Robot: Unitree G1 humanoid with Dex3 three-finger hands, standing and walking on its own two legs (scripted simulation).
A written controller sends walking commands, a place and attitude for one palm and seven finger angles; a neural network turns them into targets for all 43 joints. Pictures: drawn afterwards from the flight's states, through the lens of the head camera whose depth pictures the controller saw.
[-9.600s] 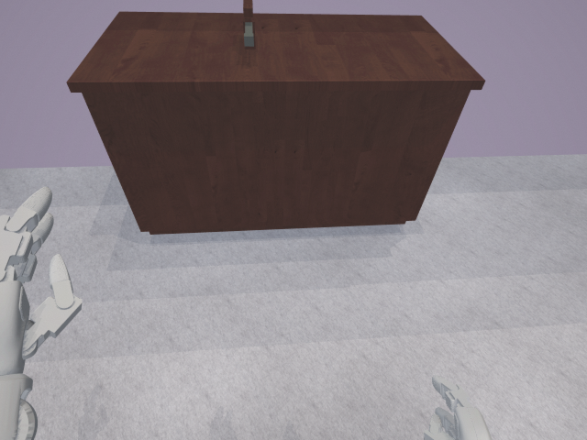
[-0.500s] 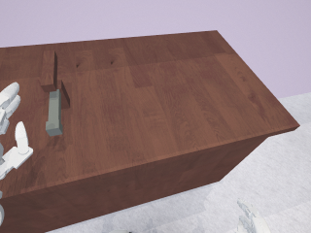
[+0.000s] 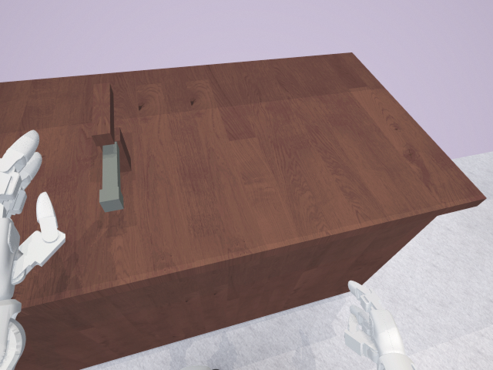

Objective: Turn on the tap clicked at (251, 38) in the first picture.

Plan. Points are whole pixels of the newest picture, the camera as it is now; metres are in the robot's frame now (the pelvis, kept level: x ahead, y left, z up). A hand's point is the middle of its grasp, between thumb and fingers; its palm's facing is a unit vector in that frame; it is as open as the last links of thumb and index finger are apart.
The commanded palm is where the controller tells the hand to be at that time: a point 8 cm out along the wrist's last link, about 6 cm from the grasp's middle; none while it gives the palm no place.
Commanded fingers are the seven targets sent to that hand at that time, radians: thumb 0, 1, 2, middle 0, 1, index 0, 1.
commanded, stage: look again from close up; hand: left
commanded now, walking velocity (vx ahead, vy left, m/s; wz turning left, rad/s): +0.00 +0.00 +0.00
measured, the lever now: (111, 199) +0.33 +0.25 +0.07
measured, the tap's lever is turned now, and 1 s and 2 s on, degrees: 0 0 0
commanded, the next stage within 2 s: shuffle to correct the standing spot in 0.40 s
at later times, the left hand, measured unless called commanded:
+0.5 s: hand (85, 242) +0.22 +0.21 +0.16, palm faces +0.32 -0.87 -0.38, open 7.5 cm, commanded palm +0.16 +0.26 +0.18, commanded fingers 0.00 0.90 0.90 -0.20 -0.30 -0.20 -0.30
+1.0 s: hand (126, 240) +0.23 +0.17 +0.16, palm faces +0.29 -0.88 -0.37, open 7.5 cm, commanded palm +0.17 +0.22 +0.18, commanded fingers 0.00 0.90 0.90 -0.20 -0.30 -0.20 -0.30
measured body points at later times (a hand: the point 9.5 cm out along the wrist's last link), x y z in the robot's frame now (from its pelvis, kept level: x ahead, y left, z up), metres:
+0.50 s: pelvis +0.00 -0.02 +0.00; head +0.01 -0.01 +0.45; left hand +0.20 +0.26 +0.18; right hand +0.17 -0.25 -0.07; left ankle +0.07 +0.07 -0.74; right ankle +0.00 -0.17 -0.74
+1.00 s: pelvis +0.01 -0.06 +0.00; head +0.02 -0.05 +0.45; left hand +0.20 +0.21 +0.18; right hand +0.19 -0.28 -0.07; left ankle +0.07 +0.07 -0.74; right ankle +0.00 -0.17 -0.74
